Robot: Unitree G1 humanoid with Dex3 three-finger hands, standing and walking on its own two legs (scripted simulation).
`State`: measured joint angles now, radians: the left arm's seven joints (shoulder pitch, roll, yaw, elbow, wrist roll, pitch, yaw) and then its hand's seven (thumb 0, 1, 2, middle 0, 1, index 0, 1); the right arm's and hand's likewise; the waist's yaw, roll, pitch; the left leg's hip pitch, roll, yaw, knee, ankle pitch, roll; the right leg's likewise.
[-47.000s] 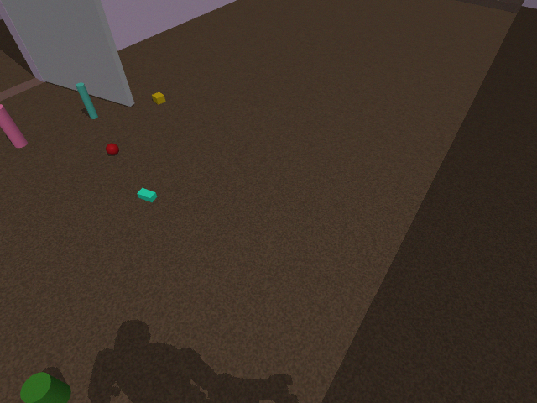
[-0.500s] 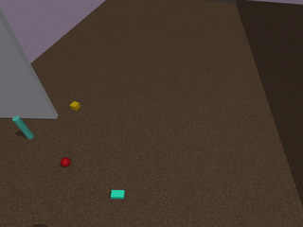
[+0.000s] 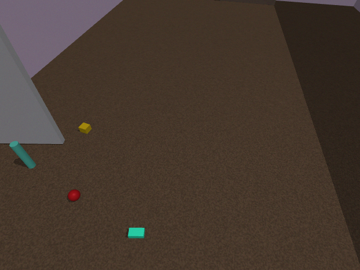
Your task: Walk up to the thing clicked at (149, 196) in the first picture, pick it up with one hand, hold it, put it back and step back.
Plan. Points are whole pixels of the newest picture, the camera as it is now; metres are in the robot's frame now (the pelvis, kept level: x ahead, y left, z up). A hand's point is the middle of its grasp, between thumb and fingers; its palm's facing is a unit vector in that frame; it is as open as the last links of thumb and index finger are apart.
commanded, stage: stand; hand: left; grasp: from above
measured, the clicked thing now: (136, 232) +0.46 +0.23 -0.76
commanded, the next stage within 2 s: step back in 1.36 s
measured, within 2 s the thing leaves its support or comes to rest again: neither
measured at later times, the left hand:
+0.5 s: hand out of the picture +0.08 +0.23 -0.16, palm faces +0.00 -0.94 -0.33, open 7.4 cm
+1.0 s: hand out of the picture +0.09 +0.23 -0.16, palm faces +0.00 -0.94 -0.34, open 7.4 cm
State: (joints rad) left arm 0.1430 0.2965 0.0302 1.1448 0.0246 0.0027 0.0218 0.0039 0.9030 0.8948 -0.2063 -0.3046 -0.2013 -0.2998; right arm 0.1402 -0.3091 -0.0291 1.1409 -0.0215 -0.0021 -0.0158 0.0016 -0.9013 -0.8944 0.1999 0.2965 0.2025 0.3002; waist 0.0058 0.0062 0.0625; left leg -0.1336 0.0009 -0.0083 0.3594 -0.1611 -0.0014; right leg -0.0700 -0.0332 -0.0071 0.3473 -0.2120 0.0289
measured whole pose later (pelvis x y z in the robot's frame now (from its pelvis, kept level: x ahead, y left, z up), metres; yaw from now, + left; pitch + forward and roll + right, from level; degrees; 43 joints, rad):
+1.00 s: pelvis +0.02 -0.01 +0.00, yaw +0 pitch -2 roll +0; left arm 0.10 0.32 0.02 1.14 0.01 0.00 0.01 0.00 0.90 0.89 -0.21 -0.30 -0.20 -0.30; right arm 0.10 -0.33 -0.01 1.15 -0.01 -0.01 -0.01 0.00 -0.90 -0.89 0.20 0.30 0.20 0.30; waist 0.00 0.01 0.06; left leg -0.12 0.02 -0.01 0.32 -0.16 -0.02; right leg -0.06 -0.02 -0.01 0.31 -0.21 0.01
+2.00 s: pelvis -0.09 +0.02 -0.02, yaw -5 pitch -2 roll -1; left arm 0.12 0.39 0.07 0.86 0.02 0.06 0.01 0.00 0.90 0.89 -0.21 -0.30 -0.20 -0.30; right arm 0.12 -0.36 -0.04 0.86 -0.03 0.02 -0.01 0.00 -0.90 -0.89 0.20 0.30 0.21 0.30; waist -0.01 -0.02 0.21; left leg -0.37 0.03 0.04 0.63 -0.23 0.03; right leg -0.33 0.05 0.10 0.87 -0.48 0.01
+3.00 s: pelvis -0.38 +0.00 -0.02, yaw -3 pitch -2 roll +1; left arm 0.19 0.35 0.07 0.82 0.05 0.06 0.01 0.01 0.90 0.89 -0.21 -0.31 -0.21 -0.30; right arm 0.21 -0.42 -0.05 0.87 -0.01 0.05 -0.02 0.00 -0.90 -0.89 0.20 0.30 0.20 0.30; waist 0.02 0.02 0.15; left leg -0.43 -0.11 -0.11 1.04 -0.49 -0.02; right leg -0.31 -0.02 0.02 0.63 -0.29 -0.01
